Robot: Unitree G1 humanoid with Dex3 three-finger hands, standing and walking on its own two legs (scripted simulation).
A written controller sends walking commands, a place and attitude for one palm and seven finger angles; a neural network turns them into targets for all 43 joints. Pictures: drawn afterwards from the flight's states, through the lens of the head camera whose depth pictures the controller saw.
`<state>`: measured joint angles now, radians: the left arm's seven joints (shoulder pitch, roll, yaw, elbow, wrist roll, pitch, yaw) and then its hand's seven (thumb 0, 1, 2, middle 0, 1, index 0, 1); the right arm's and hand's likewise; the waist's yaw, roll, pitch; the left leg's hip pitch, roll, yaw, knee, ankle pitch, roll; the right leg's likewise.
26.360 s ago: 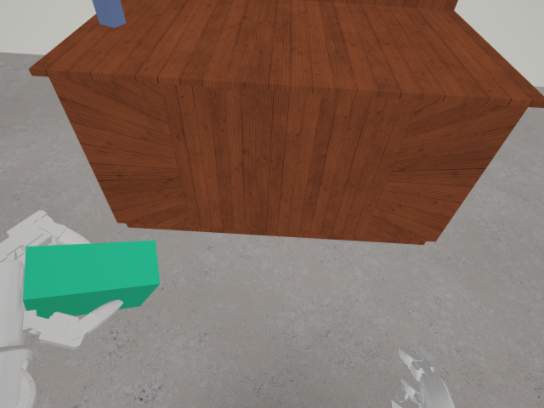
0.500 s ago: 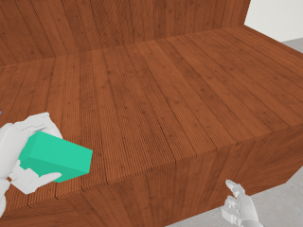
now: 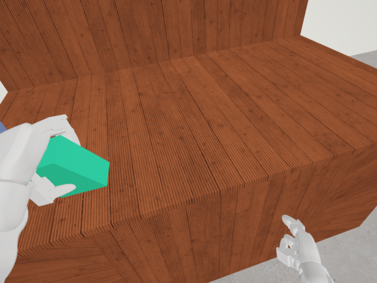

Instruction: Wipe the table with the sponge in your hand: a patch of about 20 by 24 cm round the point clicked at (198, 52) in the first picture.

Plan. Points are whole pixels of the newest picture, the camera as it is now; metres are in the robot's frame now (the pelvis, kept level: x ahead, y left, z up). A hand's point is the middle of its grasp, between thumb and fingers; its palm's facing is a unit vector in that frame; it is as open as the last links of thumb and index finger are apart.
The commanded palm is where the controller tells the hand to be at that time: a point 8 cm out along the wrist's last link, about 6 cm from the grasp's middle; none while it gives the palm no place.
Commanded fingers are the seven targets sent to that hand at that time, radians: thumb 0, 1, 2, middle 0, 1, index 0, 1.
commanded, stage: turn the palm down, sponge in hand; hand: left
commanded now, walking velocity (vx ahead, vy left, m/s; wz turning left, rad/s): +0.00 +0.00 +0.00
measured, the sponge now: (69, 173) +0.23 +0.26 +0.18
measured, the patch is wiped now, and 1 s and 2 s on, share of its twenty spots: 0.00 0.00 0.00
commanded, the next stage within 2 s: move the sponge above the wiping area in 0.94 s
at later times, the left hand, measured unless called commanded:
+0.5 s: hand (22, 135) +0.24 +0.31 +0.26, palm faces +0.38 -0.06 -0.92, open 9.4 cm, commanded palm +0.18 +0.30 +0.29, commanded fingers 0.00 0.10 1.30 -1.20 -1.60 -1.20 -1.60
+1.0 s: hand (25, 138) +0.25 +0.32 +0.24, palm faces +0.36 -0.09 -0.93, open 9.4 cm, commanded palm +0.19 +0.30 +0.29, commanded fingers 0.00 0.10 1.30 -1.20 -1.60 -1.20 -1.60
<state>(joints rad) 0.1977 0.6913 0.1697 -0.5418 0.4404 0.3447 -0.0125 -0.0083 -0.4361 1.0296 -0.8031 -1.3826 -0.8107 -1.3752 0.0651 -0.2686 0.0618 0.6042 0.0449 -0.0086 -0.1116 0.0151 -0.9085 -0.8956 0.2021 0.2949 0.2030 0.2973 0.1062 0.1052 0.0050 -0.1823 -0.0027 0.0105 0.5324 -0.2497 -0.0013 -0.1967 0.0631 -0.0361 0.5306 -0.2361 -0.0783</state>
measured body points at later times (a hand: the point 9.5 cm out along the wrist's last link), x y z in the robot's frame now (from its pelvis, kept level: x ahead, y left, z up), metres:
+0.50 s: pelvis -0.01 +0.02 +0.01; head -0.04 -0.03 +0.45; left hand +0.21 +0.31 +0.31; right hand +0.27 -0.15 -0.05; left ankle +0.03 +0.12 -0.73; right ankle +0.04 -0.07 -0.73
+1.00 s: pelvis +0.00 +0.02 +0.01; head -0.03 -0.03 +0.45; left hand +0.22 +0.32 +0.29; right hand +0.27 -0.16 -0.05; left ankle +0.03 +0.12 -0.73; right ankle +0.04 -0.07 -0.73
